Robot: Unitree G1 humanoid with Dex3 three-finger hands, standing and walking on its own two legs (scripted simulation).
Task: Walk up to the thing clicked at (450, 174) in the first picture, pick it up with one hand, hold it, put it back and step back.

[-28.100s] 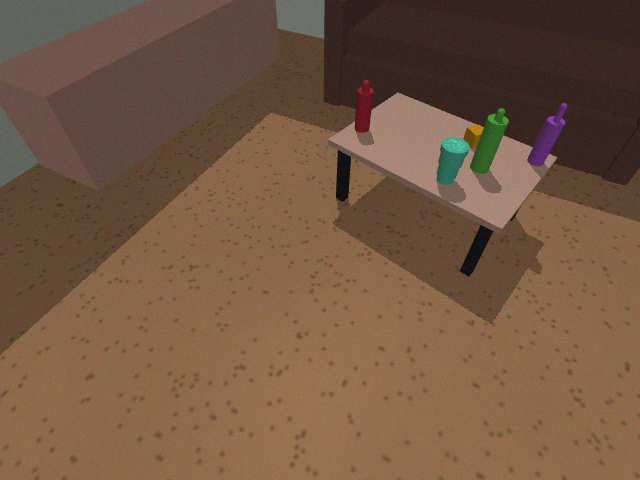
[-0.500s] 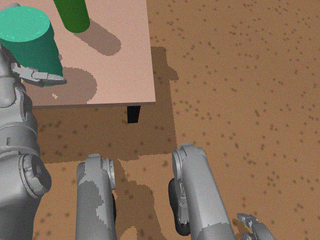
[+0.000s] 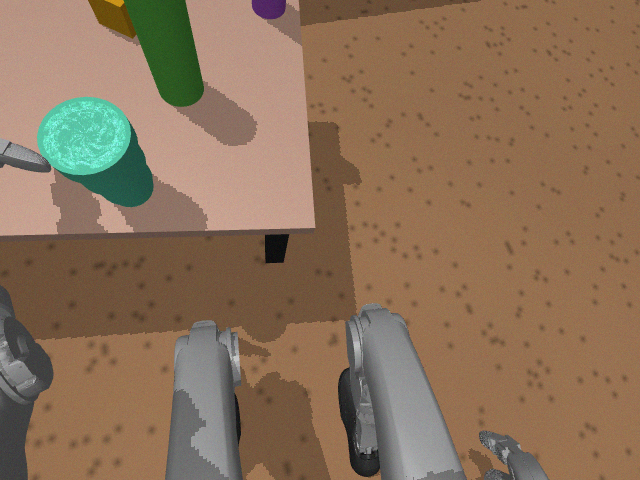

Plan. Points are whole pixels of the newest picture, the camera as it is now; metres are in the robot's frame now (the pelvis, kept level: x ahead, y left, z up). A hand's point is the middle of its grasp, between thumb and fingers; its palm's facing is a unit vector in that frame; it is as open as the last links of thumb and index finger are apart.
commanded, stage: rise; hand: left
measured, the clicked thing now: (111, 165) +0.50 +0.23 -0.06
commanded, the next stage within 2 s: home in 0.08 s
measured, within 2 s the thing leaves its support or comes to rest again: neither
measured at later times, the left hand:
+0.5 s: hand out of the picture +0.46 +0.37 +0.14, palm faces +0.37 -0.82 -0.43, open 17.5 cm
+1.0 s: hand out of the picture +0.28 +0.22 +0.19, palm faces +0.19 -0.94 -0.30, open 17.4 cm
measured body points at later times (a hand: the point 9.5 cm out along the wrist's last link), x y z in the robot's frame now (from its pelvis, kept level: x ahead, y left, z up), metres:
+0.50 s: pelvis +0.04 +0.01 +0.17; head +0.19 +0.05 +0.60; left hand +0.44 +0.41 +0.17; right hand +0.11 -0.26 +0.06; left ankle +0.08 +0.14 -0.43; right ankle +0.09 -0.14 -0.43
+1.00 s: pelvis +0.08 +0.01 +0.26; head +0.12 +0.01 +0.71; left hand +0.27 +0.27 +0.21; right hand +0.26 -0.22 +0.17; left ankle +0.08 +0.14 -0.43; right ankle +0.09 -0.14 -0.43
